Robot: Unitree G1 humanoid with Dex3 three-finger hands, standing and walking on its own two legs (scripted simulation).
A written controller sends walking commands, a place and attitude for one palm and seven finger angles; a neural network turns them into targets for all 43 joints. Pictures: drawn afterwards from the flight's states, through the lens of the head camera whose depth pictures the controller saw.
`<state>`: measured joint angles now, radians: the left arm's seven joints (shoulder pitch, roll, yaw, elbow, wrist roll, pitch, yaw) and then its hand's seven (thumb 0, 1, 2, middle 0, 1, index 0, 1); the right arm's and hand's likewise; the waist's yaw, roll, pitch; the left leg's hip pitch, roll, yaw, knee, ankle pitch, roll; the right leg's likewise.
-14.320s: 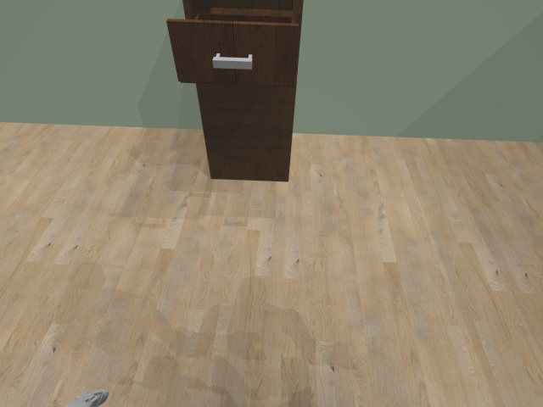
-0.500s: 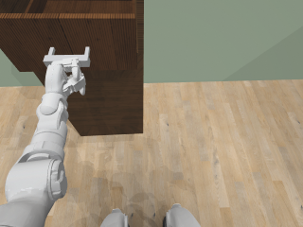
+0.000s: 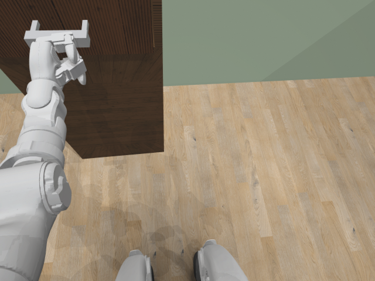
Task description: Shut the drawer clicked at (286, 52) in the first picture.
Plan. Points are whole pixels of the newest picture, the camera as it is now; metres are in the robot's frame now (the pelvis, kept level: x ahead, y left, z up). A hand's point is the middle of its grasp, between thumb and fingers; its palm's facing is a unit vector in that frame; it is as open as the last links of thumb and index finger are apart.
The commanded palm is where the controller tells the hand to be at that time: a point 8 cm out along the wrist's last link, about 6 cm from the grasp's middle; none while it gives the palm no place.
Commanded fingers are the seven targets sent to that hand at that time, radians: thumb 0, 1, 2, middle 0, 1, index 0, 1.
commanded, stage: push the drawer shut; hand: left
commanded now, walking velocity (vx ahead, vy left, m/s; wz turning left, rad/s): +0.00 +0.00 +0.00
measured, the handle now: (59, 32) +0.62 +0.20 +0.10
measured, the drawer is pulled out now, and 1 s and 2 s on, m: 0.03 0.00 0.00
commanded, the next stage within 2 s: pull the fist back off the drawer in 0.72 s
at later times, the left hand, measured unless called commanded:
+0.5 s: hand (78, 52) +0.57 +0.16 +0.09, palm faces +0.03 -1.00 -0.04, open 3.1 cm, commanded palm +0.59 +0.19 +0.09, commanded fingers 0.00 0.90 0.90 -1.40 -1.60 -1.40 -1.60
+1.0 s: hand (77, 49) +0.57 +0.16 +0.10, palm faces +0.02 -1.00 -0.04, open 3.3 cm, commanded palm +0.59 +0.18 +0.09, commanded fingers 0.00 0.90 0.90 -1.40 -1.60 -1.40 -1.60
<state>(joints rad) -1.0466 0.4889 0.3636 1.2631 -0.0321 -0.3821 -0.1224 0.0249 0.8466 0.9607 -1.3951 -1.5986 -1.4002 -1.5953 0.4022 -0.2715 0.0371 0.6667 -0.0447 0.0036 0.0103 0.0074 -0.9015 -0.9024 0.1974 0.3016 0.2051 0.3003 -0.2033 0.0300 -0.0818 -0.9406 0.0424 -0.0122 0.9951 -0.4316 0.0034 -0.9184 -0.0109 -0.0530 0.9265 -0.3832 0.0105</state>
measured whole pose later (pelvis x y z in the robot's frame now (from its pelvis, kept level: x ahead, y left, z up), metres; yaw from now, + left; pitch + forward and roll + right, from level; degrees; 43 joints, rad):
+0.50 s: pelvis +0.00 +0.00 -0.01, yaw +0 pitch +25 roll -4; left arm -1.21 0.59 0.35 1.37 0.02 -0.33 -0.12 0.01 0.73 1.00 -1.39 -1.60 -1.40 -1.60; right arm 0.44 -0.26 0.06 0.67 -0.07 0.02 0.02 0.00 -0.90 -0.90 0.20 0.30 0.21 0.30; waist -0.25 0.04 -0.08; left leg -1.04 0.05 -0.05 1.04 -0.44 0.00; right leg -0.99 0.00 -0.08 0.94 -0.38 0.01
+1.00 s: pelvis -0.02 +0.01 -0.01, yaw +0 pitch +26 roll -5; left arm -1.29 0.65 0.33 1.41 0.03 -0.30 -0.12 0.07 0.71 1.01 -1.39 -1.60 -1.40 -1.60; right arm 0.46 -0.28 0.08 0.67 -0.07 -0.05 0.01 0.01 -0.90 -0.90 0.20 0.30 0.21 0.30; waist -0.29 0.05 -0.08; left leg -1.11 0.04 -0.04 1.06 -0.41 0.02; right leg -1.05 -0.01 -0.08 0.95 -0.35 0.02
